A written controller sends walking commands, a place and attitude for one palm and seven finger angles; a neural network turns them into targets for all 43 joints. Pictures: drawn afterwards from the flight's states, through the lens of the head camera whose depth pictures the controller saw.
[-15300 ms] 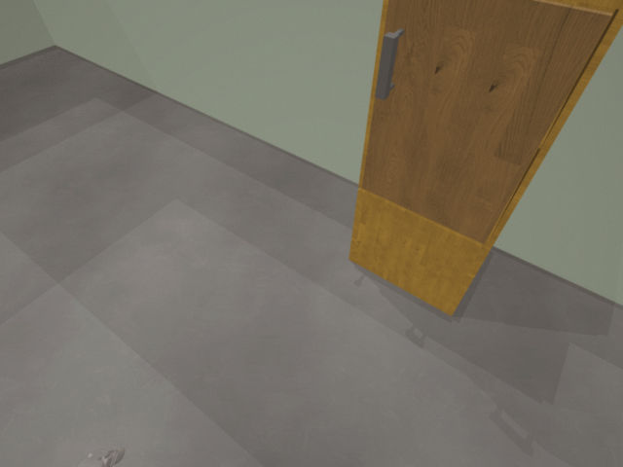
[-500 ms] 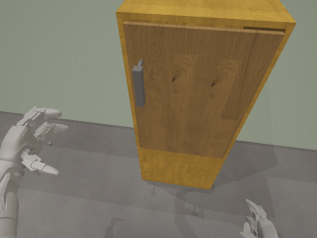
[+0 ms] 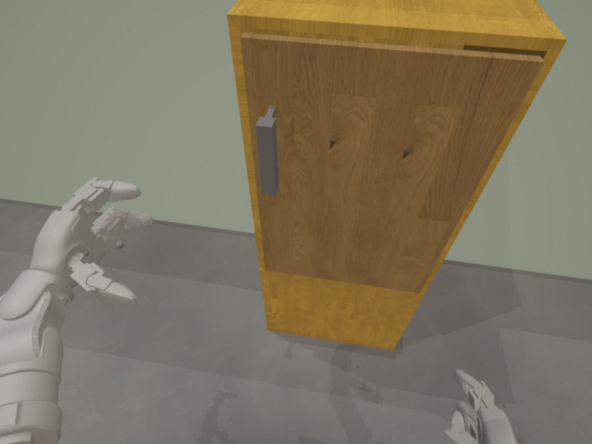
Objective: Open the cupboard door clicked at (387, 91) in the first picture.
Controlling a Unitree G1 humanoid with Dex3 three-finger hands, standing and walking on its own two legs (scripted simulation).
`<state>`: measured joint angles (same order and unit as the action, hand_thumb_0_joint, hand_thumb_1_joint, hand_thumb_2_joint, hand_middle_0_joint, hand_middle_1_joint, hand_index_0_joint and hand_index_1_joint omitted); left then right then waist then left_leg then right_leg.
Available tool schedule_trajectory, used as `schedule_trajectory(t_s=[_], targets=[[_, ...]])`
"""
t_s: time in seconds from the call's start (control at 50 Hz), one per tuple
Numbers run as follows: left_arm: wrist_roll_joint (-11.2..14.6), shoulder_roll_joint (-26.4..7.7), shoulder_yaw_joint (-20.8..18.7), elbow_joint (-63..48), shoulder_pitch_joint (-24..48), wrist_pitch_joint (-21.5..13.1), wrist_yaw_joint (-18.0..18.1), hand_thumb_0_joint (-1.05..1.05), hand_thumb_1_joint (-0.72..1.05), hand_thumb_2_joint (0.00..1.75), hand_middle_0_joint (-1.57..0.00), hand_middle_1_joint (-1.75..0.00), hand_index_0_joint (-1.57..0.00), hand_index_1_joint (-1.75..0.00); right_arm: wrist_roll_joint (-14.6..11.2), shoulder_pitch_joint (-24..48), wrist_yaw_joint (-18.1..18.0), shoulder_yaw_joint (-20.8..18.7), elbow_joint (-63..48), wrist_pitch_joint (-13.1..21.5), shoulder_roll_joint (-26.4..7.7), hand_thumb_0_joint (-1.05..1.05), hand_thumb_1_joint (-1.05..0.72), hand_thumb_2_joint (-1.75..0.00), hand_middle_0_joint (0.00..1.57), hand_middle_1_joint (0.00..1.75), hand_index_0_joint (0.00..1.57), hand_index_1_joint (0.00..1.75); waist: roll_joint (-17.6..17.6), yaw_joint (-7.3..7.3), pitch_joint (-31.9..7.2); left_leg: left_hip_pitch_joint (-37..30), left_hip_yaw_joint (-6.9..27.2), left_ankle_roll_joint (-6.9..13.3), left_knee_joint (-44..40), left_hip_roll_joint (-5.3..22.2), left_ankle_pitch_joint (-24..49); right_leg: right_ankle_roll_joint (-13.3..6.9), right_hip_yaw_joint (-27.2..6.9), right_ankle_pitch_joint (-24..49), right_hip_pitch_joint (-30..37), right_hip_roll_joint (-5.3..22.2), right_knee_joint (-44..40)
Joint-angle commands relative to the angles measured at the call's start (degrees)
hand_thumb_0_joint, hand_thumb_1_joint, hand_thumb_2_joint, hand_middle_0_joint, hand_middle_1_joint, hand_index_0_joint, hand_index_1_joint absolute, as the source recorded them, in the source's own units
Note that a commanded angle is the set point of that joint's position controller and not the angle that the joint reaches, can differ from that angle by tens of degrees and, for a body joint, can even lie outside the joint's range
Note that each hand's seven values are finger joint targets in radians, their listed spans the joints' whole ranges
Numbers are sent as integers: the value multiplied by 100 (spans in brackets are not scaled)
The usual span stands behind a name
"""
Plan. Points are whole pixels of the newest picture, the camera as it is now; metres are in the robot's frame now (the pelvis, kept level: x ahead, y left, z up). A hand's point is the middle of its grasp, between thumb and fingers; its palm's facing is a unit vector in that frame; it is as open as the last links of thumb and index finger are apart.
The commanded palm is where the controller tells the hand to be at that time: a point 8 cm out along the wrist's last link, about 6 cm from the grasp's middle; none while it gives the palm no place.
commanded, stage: move the hooked fingers beside the handle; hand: left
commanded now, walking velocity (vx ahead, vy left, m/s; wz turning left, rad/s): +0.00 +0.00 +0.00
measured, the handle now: (271, 150) +0.55 +0.09 +0.10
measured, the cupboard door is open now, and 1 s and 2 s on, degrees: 0 0 0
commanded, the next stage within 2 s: none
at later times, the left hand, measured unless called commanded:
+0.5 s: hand (167, 209) +0.38 +0.21 +0.12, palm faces -0.11 -0.99 +0.01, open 14.0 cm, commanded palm +0.37 +0.26 +0.11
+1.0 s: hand (202, 176) +0.46 +0.18 +0.11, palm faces -0.10 -0.99 +0.01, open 14.0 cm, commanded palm +0.44 +0.24 +0.11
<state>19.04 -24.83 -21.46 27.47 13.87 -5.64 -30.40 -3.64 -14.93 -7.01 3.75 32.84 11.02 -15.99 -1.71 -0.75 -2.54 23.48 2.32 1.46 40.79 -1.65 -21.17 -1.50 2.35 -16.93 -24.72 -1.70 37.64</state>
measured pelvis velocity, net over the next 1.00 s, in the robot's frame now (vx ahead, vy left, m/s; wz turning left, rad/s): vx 0.00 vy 0.00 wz -0.03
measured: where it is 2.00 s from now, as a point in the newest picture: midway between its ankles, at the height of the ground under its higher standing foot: outside the picture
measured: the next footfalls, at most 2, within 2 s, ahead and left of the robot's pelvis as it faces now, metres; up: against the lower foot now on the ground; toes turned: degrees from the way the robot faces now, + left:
none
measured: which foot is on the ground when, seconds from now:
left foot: down 0.00-1.00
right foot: down 0.00-1.00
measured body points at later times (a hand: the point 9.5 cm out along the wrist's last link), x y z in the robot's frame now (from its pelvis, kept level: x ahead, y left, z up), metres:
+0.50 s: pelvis +0.00 +0.01 +0.00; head +0.03 +0.00 +0.45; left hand +0.38 +0.26 +0.12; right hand +0.13 -0.24 -0.10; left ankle +0.00 +0.10 -0.72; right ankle +0.03 -0.11 -0.72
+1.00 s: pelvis +0.00 +0.00 -0.01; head +0.06 +0.00 +0.44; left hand +0.46 +0.23 +0.11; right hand +0.05 -0.27 -0.12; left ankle +0.00 +0.10 -0.72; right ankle +0.03 -0.11 -0.72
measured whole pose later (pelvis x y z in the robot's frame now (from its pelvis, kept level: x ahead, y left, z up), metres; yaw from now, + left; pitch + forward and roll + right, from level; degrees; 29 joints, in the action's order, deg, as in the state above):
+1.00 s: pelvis +0.00 +0.00 -0.01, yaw -2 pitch +11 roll -1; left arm 11.3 -25.9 -19.1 58.6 43.4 -14.5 -21.6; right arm -2.3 -21.2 -3.7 2.4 36.2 2.9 -16.6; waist -1.3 5.1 -3.4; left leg 32.2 0.7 1.4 43.7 -1.1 -22.0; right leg -1.6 0.9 -17.4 -34.4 -2.3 41.2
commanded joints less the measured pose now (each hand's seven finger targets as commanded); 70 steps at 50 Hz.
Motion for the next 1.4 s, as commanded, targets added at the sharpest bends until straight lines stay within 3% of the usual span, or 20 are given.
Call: schedule_trajectory(t_s=[0.0,0.14,0.2,0.34,0.38,0.44,0.58,0.64,0.7,0.76,0.8,0.88,0.9,0.98,1.04,1.12,1.18,1.2,1.28,1.38], targets=[[117,-1500,-404,-1134,1901,-405,104,0,-50,30,-30,-120,-30,-120,-10,248,-39,-316,-813,273,-735,0,-90,-90,20,30,20,30,-135,66,-1455,-412,71,-31,-664,90,1288,-43,-130,963,687,78,-427],[-29,-1463,-386,-1029,2172,-403,332,0,-50,30,-30,-120,-30,-120,10,159,52,-331,-858,130,-741,0,-90,-90,20,30,20,30,-306,39,-1569,-409,52,-76,-686,100,1521,-72,-112,1203,713,86,-331],[-44,-1442,-319,-899,2425,-456,381,0,-50,30,-30,-120,-30,-120,14,93,73,-332,-817,66,-759,0,-90,-90,20,30,20,30,-33,116,-1571,-288,44,-50,-660,110,1486,-54,-136,1240,746,76,-325],[-182,-925,241,-804,3111,-565,523,0,-50,30,-30,-120,-30,-120,12,-71,93,-365,-684,3,-742,0,-90,-90,20,30,20,30,-423,253,-1737,-738,142,-134,-617,138,1726,-77,-53,1221,350,69,-263],[-188,-1185,-52,-473,2870,-551,603,0,-50,30,-30,-120,-30,-120,38,-168,108,-384,-621,-58,-798,0,-90,-90,20,30,20,30,146,187,-1695,-510,137,-97,-599,143,1780,-68,-53,1334,523,58,-264],[-276,-1031,135,-362,3334,-554,684,0,-50,30,-30,-120,-30,-120,27,-158,136,-375,-598,-131,-764,0,-90,-90,20,30,20,30,-227,258,-1659,-486,87,-100,-610,120,1609,-66,-86,1266,411,92,-249],[-415,-1210,93,251,3995,-768,857,0,-50,30,-30,-120,-30,-120,44,-321,152,-380,-505,-313,-807,0,-90,-90,20,30,20,30,85,340,-1660,-206,67,-44,-540,123,1421,-60,-132,1176,459,77,-212],[-491,-1095,272,557,4565,-861,869,0,-50,30,-30,-120,-30,-120,52,-408,161,-377,-415,-354,-793,0,-90,-90,20,30,20,30,-201,468,-1748,-229,44,-39,-484,110,1277,-45,-166,1102,281,93,-196],[-529,-1192,265,949,4855,-954,864,0,-50,30,-30,-120,-30,-120,52,-517,176,-381,-352,-407,-826,0,-90,-90,20,30,20,30,-70,503,-1845,-83,44,-20,-422,109,1287,-45,-188,1161,326,93,-146],[-560,-1355,95,1229,4864,-1051,860,0,-50,30,-30,-120,-30,-120,76,-640,207,-402,-313,-458,-843,0,-90,-90,20,30,20,30,-184,438,-2095,-74,16,-22,-338,97,1490,-56,-226,1416,433,91,-73],[-563,-1420,26,1521,4894,-1074,857,0,-50,30,-30,-120,-30,-120,83,-726,217,-415,-284,-522,-851,0,-90,-90,20,30,20,30,176,479,-2101,133,-32,18,-294,110,1572,-19,-240,1624,550,89,-44],[-661,-1725,-96,1772,5420,-1233,858,0,-50,30,-30,-120,-30,-120,98,-868,231,-426,-226,-611,-895,0,-90,-90,20,30,20,30,8,520,-2177,344,-73,33,-234,92,1428,-18,-305,1554,568,89,15],[-674,-1551,61,1683,5519,-1286,841,0,-50,30,-30,-120,-30,-120,101,-857,251,-428,-252,-613,-857,0,-90,-90,20,30,20,30,-286,542,-2286,222,-80,20,-220,87,1476,-17,-313,1602,500,88,26],[-652,-1660,-61,2116,5611,-1356,834,0,-50,30,-30,-120,-30,-120,111,-1043,268,-458,-160,-682,-905,0,-90,-90,20,30,20,30,163,625,-2240,435,-93,65,-140,107,1482,3,-319,1693,514,48,45],[-728,-1690,-73,2248,5734,-1365,848,0,-50,30,-30,-120,-30,-120,124,-1139,296,-472,-127,-728,-913,0,-90,-90,20,30,20,30,-151,626,-2329,390,-96,43,-114,111,1464,0,-314,1639,352,47,66],[-813,-1463,181,2444,6324,-1377,940,0,-50,30,-30,-120,-30,-120,141,-1258,310,-481,-42,-776,-917,0,-90,-90,20,30,20,30,-191,856,-2234,421,-79,53,-55,123,1345,28,-304,1475,33,28,63],[-903,-1731,-34,2612,6593,-1428,1090,0,-50,30,-30,-120,-30,-120,180,-1412,326,-488,12,-789,-955,0,-90,-90,20,30,20,30,-154,870,-2367,428,-16,54,4,128,1378,7,-290,1401,-36,1,132],[-948,-1668,70,2531,6732,-1470,1118,0,-50,30,-30,-120,-30,-120,186,-1437,352,-487,24,-795,-935,0,-90,-90,20,30,20,30,-420,889,-2515,298,5,25,10,136,1477,9,-284,1434,-111,6,163],[-1043,-1729,-3,3013,7004,-1476,1274,0,-50,30,-30,-120,-30,-120,228,-1589,381,-477,86,-826,-977,0,-90,-90,20,30,20,30,-64,1034,-2317,552,30,61,101,147,1309,24,-273,1280,-291,-29,180],[-1204,-2127,-286,3195,6818,-1497,1342,0,-50,30,-30,-120,-30,-120,279,-1746,423,-460,-36,-897,-1005,0,-90,-90,20,30,20,30,-236,893,-2714,693,-34,55,191,120,1528,14,-303,1570,-65,-33,316]])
